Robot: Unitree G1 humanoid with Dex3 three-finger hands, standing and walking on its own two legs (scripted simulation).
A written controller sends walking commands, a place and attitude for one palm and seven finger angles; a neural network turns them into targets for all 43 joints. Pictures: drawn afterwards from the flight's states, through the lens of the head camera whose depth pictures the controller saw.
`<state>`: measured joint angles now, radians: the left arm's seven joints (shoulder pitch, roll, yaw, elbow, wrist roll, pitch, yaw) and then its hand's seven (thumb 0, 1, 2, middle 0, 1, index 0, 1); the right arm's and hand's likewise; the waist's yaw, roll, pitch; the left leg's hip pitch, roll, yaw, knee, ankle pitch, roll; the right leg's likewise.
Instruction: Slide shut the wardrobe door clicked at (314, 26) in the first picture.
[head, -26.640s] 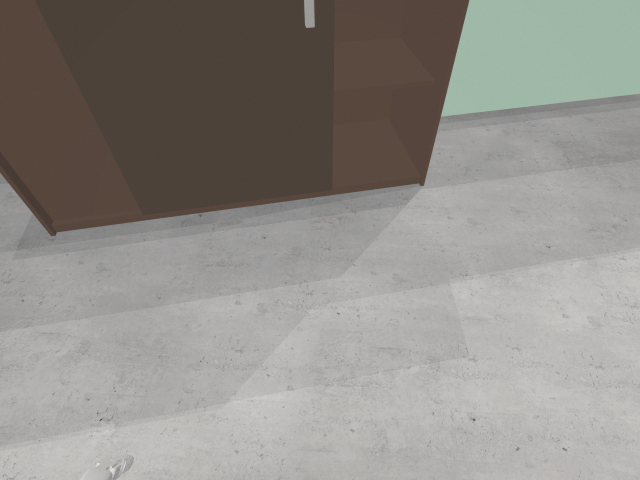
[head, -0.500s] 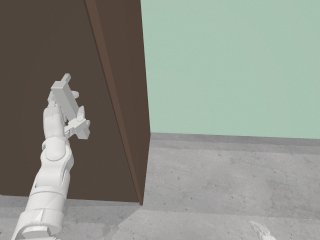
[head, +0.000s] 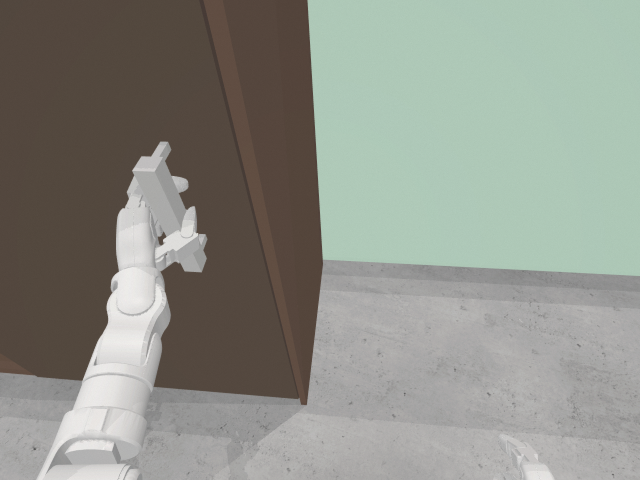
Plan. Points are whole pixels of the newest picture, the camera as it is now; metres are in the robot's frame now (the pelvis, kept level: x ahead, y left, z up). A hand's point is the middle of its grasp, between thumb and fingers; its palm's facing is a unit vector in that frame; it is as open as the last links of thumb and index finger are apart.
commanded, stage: stop walking and hold the door there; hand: left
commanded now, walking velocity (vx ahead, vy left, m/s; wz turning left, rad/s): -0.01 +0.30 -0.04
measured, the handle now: (180, 210) +0.42 +0.22 +0.11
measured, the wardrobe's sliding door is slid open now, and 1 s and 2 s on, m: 0.00 0.00 0.00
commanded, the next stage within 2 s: loosen the grip on the handle in 1.10 s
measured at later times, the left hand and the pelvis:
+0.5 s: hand (189, 235) +0.38 +0.19 +0.11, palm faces +0.25 -0.96 -0.16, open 6.4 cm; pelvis +0.00 +0.03 -0.01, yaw -2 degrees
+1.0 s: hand (190, 233) +0.38 +0.19 +0.11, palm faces +0.30 -0.94 -0.15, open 6.4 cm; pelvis +0.01 -0.01 +0.00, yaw -1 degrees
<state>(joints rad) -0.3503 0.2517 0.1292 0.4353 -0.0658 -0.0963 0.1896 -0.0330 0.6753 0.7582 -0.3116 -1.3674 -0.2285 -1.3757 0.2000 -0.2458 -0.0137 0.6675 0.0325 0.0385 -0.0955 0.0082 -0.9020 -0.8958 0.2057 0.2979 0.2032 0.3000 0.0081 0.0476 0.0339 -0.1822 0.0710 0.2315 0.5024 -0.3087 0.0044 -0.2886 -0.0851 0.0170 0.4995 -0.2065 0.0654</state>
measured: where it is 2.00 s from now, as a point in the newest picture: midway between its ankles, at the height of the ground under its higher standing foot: outside the picture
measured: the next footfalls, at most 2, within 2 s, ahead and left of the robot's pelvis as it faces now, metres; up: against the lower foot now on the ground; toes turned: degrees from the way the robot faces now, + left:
none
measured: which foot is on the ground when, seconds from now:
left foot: down 0.00-1.00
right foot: down 0.00-1.00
